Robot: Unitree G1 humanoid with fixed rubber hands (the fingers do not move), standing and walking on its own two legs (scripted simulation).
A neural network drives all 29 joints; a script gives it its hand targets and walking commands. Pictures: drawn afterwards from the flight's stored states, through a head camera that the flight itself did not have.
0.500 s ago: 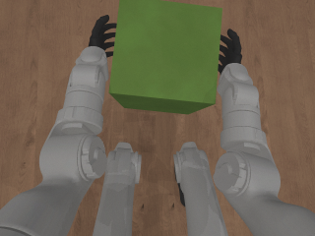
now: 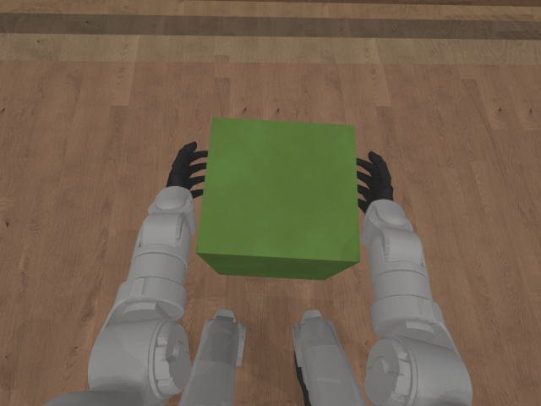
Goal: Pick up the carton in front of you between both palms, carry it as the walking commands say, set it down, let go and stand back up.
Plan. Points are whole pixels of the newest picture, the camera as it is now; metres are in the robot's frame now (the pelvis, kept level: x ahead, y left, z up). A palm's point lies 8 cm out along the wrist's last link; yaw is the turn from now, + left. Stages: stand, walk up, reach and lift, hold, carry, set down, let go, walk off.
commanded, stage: reach and lift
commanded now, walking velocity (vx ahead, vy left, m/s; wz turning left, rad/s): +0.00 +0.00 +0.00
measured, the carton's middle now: (276, 211) +0.43 -0.01 -0.11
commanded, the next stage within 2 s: hold in 1.78 s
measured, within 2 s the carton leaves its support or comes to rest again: neither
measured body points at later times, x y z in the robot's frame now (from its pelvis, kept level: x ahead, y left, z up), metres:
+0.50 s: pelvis +0.05 +0.00 +0.13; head +0.11 +0.00 +0.58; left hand +0.39 +0.15 +0.10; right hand +0.39 -0.16 +0.11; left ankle +0.07 +0.13 -0.56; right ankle +0.07 -0.14 -0.56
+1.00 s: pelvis +0.05 -0.01 +0.18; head +0.02 +0.00 +0.62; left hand +0.35 +0.15 +0.18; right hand +0.36 -0.16 +0.19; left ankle +0.07 +0.13 -0.56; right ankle +0.07 -0.14 -0.56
